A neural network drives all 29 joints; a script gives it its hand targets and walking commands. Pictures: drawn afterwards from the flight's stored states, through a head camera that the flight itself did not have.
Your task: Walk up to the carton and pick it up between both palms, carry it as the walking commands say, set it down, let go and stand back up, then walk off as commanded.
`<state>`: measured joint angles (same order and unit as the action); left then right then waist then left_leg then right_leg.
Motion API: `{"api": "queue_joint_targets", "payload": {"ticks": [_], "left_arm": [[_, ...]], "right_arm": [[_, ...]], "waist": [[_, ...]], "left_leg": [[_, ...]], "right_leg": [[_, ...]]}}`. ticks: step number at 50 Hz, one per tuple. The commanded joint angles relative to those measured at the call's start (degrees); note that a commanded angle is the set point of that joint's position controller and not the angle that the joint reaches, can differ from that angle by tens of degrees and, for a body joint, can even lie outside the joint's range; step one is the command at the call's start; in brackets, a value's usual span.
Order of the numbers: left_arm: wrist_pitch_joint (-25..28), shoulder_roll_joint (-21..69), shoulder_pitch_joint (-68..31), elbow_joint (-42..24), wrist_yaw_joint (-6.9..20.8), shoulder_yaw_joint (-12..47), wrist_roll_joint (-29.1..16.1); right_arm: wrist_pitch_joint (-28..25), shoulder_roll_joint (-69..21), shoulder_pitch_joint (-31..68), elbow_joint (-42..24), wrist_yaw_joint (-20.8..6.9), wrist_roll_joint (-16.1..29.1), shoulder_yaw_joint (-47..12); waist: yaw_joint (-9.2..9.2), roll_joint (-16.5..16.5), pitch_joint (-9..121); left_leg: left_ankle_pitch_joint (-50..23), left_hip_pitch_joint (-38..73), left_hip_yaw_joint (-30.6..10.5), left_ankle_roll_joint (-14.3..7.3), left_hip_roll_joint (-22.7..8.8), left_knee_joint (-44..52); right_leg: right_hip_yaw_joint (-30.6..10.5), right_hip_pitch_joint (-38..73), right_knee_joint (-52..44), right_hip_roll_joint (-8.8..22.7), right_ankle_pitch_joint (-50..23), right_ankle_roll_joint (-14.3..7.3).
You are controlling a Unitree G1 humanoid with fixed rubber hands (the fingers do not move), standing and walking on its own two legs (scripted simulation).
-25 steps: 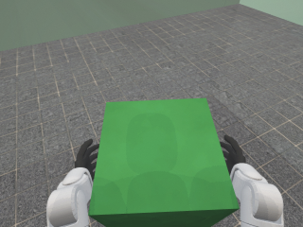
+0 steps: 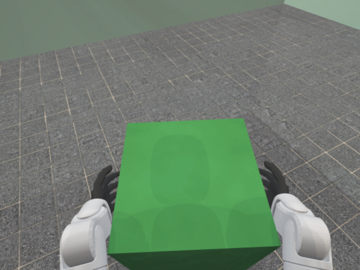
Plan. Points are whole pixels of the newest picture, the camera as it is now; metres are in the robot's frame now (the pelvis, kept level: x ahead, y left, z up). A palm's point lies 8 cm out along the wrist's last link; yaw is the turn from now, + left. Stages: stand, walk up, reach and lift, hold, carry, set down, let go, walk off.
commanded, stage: carry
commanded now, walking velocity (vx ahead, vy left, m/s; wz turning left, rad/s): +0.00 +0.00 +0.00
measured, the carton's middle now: (188, 199) +0.28 +0.00 +0.00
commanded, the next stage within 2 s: none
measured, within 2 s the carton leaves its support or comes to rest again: neither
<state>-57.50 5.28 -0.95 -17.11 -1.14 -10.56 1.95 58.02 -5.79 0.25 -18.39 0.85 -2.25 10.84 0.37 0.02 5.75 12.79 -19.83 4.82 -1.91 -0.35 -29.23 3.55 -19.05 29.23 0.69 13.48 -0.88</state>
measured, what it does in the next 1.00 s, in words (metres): stands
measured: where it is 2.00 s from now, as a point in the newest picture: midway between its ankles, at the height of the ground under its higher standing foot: outside the picture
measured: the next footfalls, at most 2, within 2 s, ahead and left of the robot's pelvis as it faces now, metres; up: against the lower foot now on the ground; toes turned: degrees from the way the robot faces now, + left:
none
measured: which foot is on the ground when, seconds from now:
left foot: down 0.00-1.00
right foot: down 0.00-1.00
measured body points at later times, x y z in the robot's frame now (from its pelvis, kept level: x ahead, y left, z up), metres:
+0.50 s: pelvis +0.00 +0.00 +0.00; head -0.01 +0.00 +0.45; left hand +0.26 +0.18 +0.05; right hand +0.26 -0.18 +0.05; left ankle +0.03 +0.10 -0.74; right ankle +0.02 -0.11 -0.74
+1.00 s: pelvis +0.00 -0.01 +0.00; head -0.01 -0.01 +0.45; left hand +0.27 +0.17 +0.05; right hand +0.27 -0.18 +0.04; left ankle +0.03 +0.10 -0.74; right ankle +0.02 -0.11 -0.74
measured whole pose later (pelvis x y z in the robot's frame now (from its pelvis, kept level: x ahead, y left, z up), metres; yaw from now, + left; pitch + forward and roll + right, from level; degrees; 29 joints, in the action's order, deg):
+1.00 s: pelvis +0.00 -0.01 +0.00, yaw +0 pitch +3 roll +0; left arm -50.9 4.4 -1.6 -10.3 -0.5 -10.0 2.9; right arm 51.6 -4.8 1.1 -11.4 0.1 -3.3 10.3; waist 0.2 0.2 5.7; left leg 13.0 -19.6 4.7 -1.4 -0.6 -29.3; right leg 3.7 -19.0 29.7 0.5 14.0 -1.3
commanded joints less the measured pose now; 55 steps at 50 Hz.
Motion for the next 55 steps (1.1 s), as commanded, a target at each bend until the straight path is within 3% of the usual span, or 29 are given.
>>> {"api": "queue_joint_targets", "payload": {"ticks": [1,55], "left_arm": [[1.9,37.2,-23.5,-7.8,4.7,37.8,-10.2],[8.6,33.6,-23.3,-1.4,5.0,33.8,-8.1]], "right_arm": [[-2.0,-36.1,23.9,-6.9,-4.4,9.4,-36.9],[-8.9,-32.7,24.3,-0.8,-4.6,7.3,-33.1]], "waist": [[-0.02,0.2,11.9],[-0.16,0.0,12.5]], "left_leg": [[-5.4,5.3,-7.4,-0.4,-7.4,4.8],[-6.1,6.1,-7.1,-0.2,-7.6,4.1]], "right_leg": [[-6.3,4.3,-4.0,6.7,-7.3,-2.1],[-6.3,4.0,-3.8,7.2,-8.4,-2.2]]}}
